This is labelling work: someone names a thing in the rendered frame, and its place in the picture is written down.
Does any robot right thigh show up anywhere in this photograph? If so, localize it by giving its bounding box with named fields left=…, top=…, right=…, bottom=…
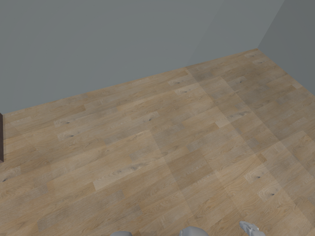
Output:
left=179, top=226, right=209, bottom=236

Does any right robot hand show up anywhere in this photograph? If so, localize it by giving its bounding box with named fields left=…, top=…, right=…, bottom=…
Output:
left=239, top=221, right=266, bottom=236

